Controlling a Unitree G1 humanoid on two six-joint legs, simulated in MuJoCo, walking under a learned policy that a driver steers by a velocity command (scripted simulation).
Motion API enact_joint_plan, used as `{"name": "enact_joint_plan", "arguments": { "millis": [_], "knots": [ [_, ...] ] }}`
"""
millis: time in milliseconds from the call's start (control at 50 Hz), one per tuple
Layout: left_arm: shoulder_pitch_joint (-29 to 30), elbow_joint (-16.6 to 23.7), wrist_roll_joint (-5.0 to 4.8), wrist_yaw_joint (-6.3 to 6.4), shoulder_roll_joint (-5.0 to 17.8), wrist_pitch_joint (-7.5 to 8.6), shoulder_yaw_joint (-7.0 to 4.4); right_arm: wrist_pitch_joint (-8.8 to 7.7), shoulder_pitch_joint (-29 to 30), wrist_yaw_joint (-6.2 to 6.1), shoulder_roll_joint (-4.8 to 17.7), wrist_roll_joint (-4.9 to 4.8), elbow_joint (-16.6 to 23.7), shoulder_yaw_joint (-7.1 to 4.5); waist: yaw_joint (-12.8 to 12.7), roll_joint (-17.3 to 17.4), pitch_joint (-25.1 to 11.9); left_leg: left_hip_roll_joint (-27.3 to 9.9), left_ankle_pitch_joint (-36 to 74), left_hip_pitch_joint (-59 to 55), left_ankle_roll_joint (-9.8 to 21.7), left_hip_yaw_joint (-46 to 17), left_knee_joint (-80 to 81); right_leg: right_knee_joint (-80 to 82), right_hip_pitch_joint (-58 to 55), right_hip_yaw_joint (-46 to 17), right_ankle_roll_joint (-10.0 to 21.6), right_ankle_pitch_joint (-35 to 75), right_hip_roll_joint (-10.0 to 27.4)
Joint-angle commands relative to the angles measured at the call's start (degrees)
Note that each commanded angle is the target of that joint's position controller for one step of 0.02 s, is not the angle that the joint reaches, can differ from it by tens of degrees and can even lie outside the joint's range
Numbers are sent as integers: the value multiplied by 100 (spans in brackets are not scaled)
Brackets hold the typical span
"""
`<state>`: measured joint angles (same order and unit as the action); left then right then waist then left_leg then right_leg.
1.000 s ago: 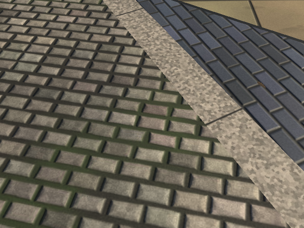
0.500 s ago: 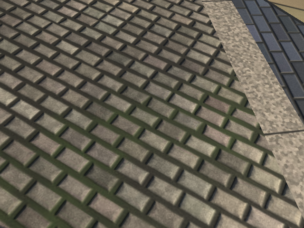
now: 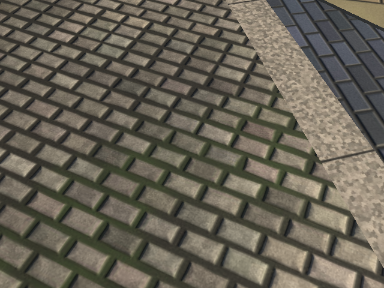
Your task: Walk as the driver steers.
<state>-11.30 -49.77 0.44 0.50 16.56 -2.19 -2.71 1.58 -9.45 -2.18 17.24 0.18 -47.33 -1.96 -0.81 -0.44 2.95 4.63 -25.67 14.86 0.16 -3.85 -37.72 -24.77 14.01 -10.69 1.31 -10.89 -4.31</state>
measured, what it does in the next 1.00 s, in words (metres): walks ahead: left foot, then right foot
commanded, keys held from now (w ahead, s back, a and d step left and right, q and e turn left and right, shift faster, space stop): e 0.20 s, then w+e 0.20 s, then w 0.10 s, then w+q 0.50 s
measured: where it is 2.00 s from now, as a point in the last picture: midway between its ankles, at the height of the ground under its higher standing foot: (218, 196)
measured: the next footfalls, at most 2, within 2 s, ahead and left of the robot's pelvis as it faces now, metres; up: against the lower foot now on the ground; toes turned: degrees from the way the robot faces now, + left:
left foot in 0.10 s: +0.02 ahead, +0.11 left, +0.00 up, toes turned -9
right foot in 0.62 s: +0.13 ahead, -0.16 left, +0.00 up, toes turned -19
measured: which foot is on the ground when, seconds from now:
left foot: up 0.00-0.08, down 0.10-0.62, up 0.64-1.00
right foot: down 0.00-0.10, up 0.12-0.60, down 0.62-1.00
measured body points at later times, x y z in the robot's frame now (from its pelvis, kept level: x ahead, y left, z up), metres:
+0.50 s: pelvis +0.04 +0.00 +0.00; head +0.06 +0.00 +0.45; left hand +0.27 +0.21 -0.11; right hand -0.04 -0.27 -0.12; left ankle -0.02 +0.12 -0.74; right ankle +0.03 -0.13 -0.70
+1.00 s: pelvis +0.23 -0.10 -0.01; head +0.26 -0.11 +0.44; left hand +0.24 +0.15 -0.15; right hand +0.33 -0.37 -0.14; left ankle +0.40 -0.01 -0.69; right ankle +0.10 -0.15 -0.74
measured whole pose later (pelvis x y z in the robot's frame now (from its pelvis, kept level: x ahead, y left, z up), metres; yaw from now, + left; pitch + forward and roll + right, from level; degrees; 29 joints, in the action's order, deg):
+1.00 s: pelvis +0.23 -0.10 -0.01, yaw -6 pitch +0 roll -1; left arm -23.5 -55.2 1.3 0.8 12.0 5.0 -1.2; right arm -0.2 -8.3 3.9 14.5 1.8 -49.0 -2.7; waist -1.4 2.2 3.1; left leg -3.5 -2.6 38.2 3.0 3.3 -47.1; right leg -11.1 -6.4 12.7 2.9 -18.4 -3.1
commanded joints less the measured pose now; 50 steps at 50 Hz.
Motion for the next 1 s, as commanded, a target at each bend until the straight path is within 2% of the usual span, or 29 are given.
{"name": "enact_joint_plan", "arguments": {
  "millis": [20, 60, 80, 100, 120, 140, 160, 180, 200, 240, 260, 300, 400, 480, 520, 560, 580, 600, 620, 640, 660, 680, 700, 720, 740, 780, 820, 920, 1000],
  "knots": [
    [46, 262, 1, 9, 1078, -50, -350, -110, -151, -21, 374, -36, 364, -74, 51, -795, -562, 5, 16, 436, -52, 35, 179, 463, -838, -1636, 931, 1979, 1264],
    [393, 365, -20, -32, 1052, -114, -381, -138, -548, -40, 346, -28, 277, -69, 303, -788, -621, 70, 639, -371, 7, 158, 1228, 289, -338, -1500, 654, 1573, 970],
    [513, 437, -45, -39, 975, -120, -371, -155, -748, -78, 459, 18, 228, -104, 403, -639, -608, -84, 1032, -935, 57, 19, 1962, 82, 137, -1384, 387, 903, 730],
    [376, 528, -60, -49, 700, -89, -305, -158, -791, -130, 950, 120, 252, -207, 285, 241, -558, -1097, 601, -1381, 290, -1041, 2635, -671, 884, -890, 74, -278, 237],
    [99, 566, -51, -10, 425, -56, -247, -112, -250, -122, 1518, 141, 485, -314, 99, 1472, -408, -2393, 863, -1181, 866, -2467, 2938, -1762, 1670, 260, -137, -1874, -648],
    [123, 478, 117, 24, 916, -64, -344, -90, -279, -81, 1286, 204, 479, -267, 103, 963, -337, -2720, 1775, -610, 1316, -2313, 2597, -2919, 1452, 350, -139, -2190, -109],
    [42, 360, 91, 5, 972, -79, -394, -100, -105, -53, 840, 167, 543, -141, -49, 519, -213, -2423, 2311, -426, 1321, -1813, 2472, -3378, 1336, 312, -103, -1952, -39],
    [-81, 258, 92, -30, 889, -115, -392, -111, 94, -48, 645, 140, 586, -85, -155, 439, -52, -2044, 2677, -360, 1164, -1206, 2345, -3728, 1335, 390, -129, -1637, 17],
    [-150, 227, 98, -89, 845, -151, -385, -130, 146, -71, 624, 135, 623, -71, -188, 617, -111, -1790, 2922, -581, 1019, -817, 2243, -3912, 1437, 473, -171, -1397, 38],
    [-14, 263, 113, -227, 790, -175, -325, -159, -310, -55, 698, 165, 524, -98, 93, 871, -212, -1620, 1875, -1138, 947, -597, 2389, -3749, 1799, 668, -248, -1135, 149],
    [242, 365, 123, -293, 792, -168, -308, -171, -539, -38, 741, 163, 457, -120, 262, 894, -135, -1680, 1103, -1380, 992, -709, 2558, -3596, 2040, 710, -278, -1063, 204],
    [645, 530, 151, -394, 783, -151, -290, -223, -868, -23, 838, 143, 332, -174, 468, 803, 44, -1887, 378, -1775, 1073, -899, 2806, -3294, 2404, 695, -323, -968, 278],
    [1004, 723, 165, -491, 598, -56, -232, -431, -1205, 50, 830, 156, 115, -240, 568, 648, 229, -2135, 499, -2113, 1109, -572, 3012, -2659, 2601, 842, -248, -740, 476],
    [1315, 894, 164, -517, 344, 60, -116, -554, -1392, 163, 694, 177, -101, -220, 592, 710, 362, -2084, 947, -1750, 1098, -135, 2984, -1836, 2121, 1060, -21, -677, 502],
    [1401, 935, 182, -495, 250, 120, -52, -576, -1510, 224, 650, 180, -250, -201, 563, 808, 370, -2022, 1602, -1441, 1085, 85, 2840, -1335, 1571, 1304, 129, -822, 425],
    [1180, 875, 194, -421, 237, 183, -28, -544, -1550, 277, 695, 128, -405, -199, 352, 872, 303, -2022, 2615, -1066, 1076, 139, 2566, -841, 725, 1592, 302, -723, 260],
    [735, 720, 206, -368, 238, 233, -39, -520, -1427, 291, 734, 63, -442, -196, 48, 746, 175, -1935, 3205, -758, 1010, 243, 2146, -405, -48, 1693, 390, -361, 150],
    [-104, 400, 237, -286, 383, 312, -114, -511, -1340, 304, 689, 14, -462, -164, -366, 380, -234, -1657, 3804, -307, 867, 521, 1209, 29, -1291, 1643, 477, -7, 62],
    [-1110, 133, 338, -179, 824, 387, -252, -533, -1140, 324, 507, -20, -296, -84, -816, -275, -947, -1240, 2941, 577, 637, 837, -234, 358, -2674, 572, 640, -788, 980],
    [-1590, 137, 335, -82, 1468, 440, -350, -535, -1110, 349, -114, 6, 51, 67, -810, -1546, -1375, -440, -568, 2160, 400, 951, -1992, 1152, -3513, -1942, 967, -1774, 2823],
    [-1382, 122, 193, -24, 1474, 427, -363, -457, -1176, 253, 488, 37, -132, -118, -746, -778, -1006, -398, -445, 2338, 502, -39, -2774, 1293, -2639, -2210, 1165, -1843, 2890],
    [-774, 216, 149, -27, 1046, 435, -234, -456, -1153, 279, 551, 11, -172, -169, -377, -487, -375, -703, 104, 2352, 588, -219, -2825, 1330, -2043, -1352, 1010, -1731, 2586],
    [-335, 286, 112, -56, 632, 482, -124, -456, -1233, 317, 427, -13, -281, -156, -134, -472, -22, -860, 511, 2155, 563, -92, -2615, 1525, -1514, -698, 813, -1204, 2244],
    [-126, 329, 111, -51, 401, 545, -56, -410, -1308, 333, 318, 23, -394, -160, 15, -536, 88, -933, 774, 2008, 501, -14, -2491, 1632, -1318, -198, 634, -669, 1971],
    [-125, 306, 114, -31, 268, 606, -11, -348, -1406, 366, 265, 107, -485, -156, 80, -581, 104, -957, 969, 1866, 427, 37, -2490, 1672, -1188, 183, 549, -101, 1812],
    [-357, 186, 109, -28, 264, 725, -6, -281, -1379, 435, 135, 127, -492, -171, 149, -461, 66, -898, 1243, 1917, 365, 101, -2657, 1646, -1182, 663, 527, 978, 1746],
    [-587, 72, 73, -24, 292, 795, -22, -246, -1037, 483, 35, 120, -365, -178, 159, -418, 158, -934, 1515, 2283, 300, 159, -2695, 1686, -1216, 1019, 538, 1547, 1754],
    [-932, -128, 89, 17, 113, 815, 38, -244, 36, 589, -152, 144, 59, -107, 61, -367, 438, -883, 2275, 2739, 203, 474, -1705, 1705, -1237, 1725, 542, 2333, 1630],
    [-1217, -315, 75, 90, 291, 796, 25, -256, 815, 660, -263, 174, 405, 11, -74, -322, 515, -733, 2416, 2253, 386, 1019, -324, 1589, -1512, 2103, 483, 3185, 1742]
  ]
}}
Velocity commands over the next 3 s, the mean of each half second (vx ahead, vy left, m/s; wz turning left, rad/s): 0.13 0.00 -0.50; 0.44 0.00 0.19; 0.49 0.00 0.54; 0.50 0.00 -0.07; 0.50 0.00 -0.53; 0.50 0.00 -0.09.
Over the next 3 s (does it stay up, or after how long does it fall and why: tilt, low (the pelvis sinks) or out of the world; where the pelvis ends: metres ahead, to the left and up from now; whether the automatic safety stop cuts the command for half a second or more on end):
stays up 1.27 -0.17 0.00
